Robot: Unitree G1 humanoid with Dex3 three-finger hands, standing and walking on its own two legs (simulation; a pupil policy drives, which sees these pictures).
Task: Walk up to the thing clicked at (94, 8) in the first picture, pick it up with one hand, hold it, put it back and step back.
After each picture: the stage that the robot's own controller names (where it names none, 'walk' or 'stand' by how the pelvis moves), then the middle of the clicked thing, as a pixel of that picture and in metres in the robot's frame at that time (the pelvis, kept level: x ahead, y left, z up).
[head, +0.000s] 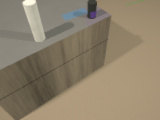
stand; (91, 9) +1.05 -0.04 -0.12
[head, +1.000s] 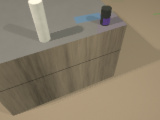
sink last; (105, 15) +0.94 -0.10 -0.09
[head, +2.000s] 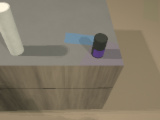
sink last; (99, 46) +0.61 -0.04 -0.08
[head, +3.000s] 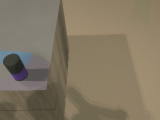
walk; (16, 67) +0.46 +0.32 -0.06
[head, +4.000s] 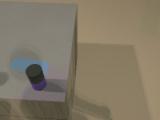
stand; (36, 77) +0.44 +0.23 -0.10
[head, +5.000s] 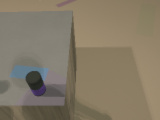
stand; (36, 83) +0.44 +0.25 -0.12
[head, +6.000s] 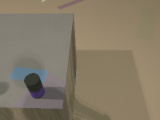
stand; (35, 86) +0.43 +0.25 -0.12
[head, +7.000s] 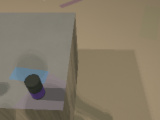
stand; (35, 87) +0.42 +0.25 -0.12
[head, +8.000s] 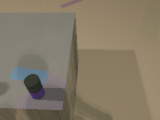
stand; (35, 87) +0.42 +0.25 -0.12
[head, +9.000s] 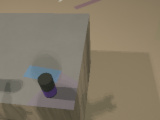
rise first; (47, 85) +0.42 +0.22 -0.12
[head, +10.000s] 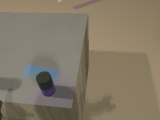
go down; (46, 84) +0.43 +0.23 -0.12
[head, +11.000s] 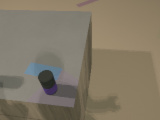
go down; (48, 83) +0.43 +0.23 -0.12
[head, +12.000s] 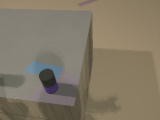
go down; (49, 81) +0.44 +0.23 -0.12
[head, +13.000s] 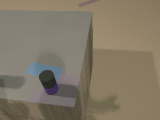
go down; (49, 82) +0.43 +0.23 -0.12
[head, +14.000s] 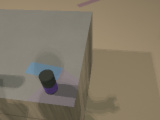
go down; (48, 82) +0.44 +0.23 -0.12
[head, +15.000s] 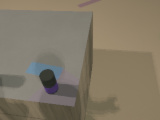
go down; (49, 82) +0.44 +0.23 -0.12
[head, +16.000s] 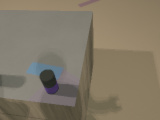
go down; (49, 82) +0.44 +0.23 -0.12
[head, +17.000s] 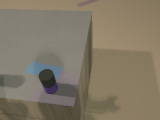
go down; (48, 82) +0.44 +0.23 -0.12
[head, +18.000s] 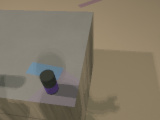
go down; (49, 82) +0.44 +0.23 -0.12
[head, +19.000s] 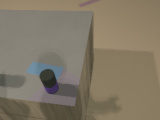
go down; (49, 82) +0.44 +0.23 -0.12
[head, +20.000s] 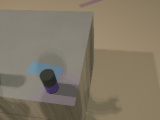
go down; (49, 81) +0.44 +0.23 -0.12
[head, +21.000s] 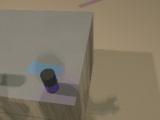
go down; (50, 81) +0.44 +0.23 -0.12
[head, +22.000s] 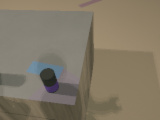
go down; (49, 81) +0.44 +0.23 -0.12
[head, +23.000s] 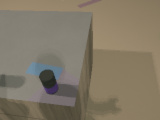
go down; (49, 82) +0.44 +0.23 -0.12
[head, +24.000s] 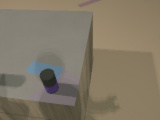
go down; (49, 81) +0.44 +0.23 -0.12
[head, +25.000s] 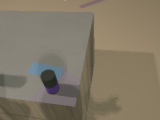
go down; (50, 82) +0.44 +0.23 -0.12
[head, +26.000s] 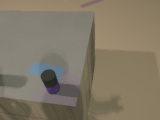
go down; (50, 82) +0.44 +0.23 -0.12
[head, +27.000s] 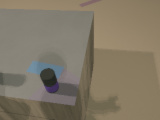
go down; (50, 81) +0.44 +0.23 -0.12
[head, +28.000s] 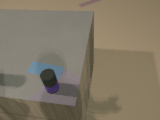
go down; (50, 81) +0.44 +0.23 -0.12
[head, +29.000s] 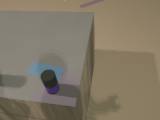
go down; (50, 82) +0.44 +0.23 -0.12
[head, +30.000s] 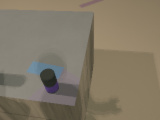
go down; (50, 81) +0.44 +0.23 -0.12
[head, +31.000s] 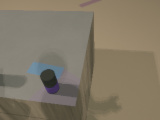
go down; (50, 82) +0.44 +0.23 -0.12
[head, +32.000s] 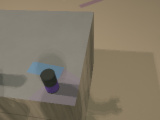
go down; (50, 81) +0.44 +0.23 -0.12
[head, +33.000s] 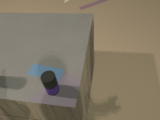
go down; (50, 83) +0.44 +0.23 -0.12
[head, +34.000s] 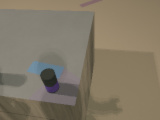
go down; (50, 81) +0.44 +0.23 -0.12
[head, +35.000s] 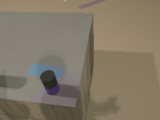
go down; (50, 83) +0.44 +0.23 -0.12
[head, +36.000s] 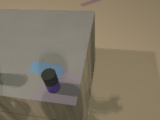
go down; (51, 81) +0.44 +0.23 -0.12
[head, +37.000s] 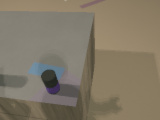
go down; (51, 82) +0.44 +0.23 -0.12
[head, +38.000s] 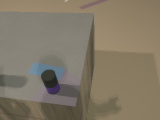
go down; (51, 82) +0.44 +0.23 -0.12
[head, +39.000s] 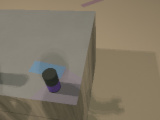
go down; (52, 80) +0.44 +0.22 -0.12
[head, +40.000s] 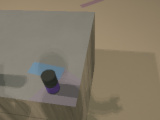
go down; (50, 82) +0.44 +0.23 -0.12
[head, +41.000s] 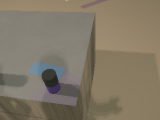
go down; (51, 81) +0.44 +0.23 -0.12
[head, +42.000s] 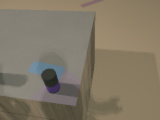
go down; (51, 81) +0.44 +0.23 -0.12
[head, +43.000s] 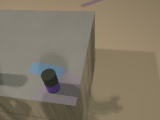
go down; (51, 81) +0.44 +0.23 -0.12
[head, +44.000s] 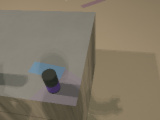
go down; (51, 81) +0.44 +0.23 -0.12
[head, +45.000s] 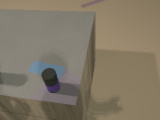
go down; (51, 80) +0.44 +0.23 -0.12
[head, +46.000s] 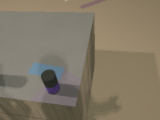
go down; (51, 82) +0.44 +0.23 -0.12
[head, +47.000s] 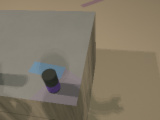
go down; (51, 81) +0.44 +0.23 -0.12
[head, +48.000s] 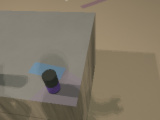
go down; (51, 82) +0.44 +0.23 -0.12
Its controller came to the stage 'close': no
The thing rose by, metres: 0.00
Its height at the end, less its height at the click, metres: +0.00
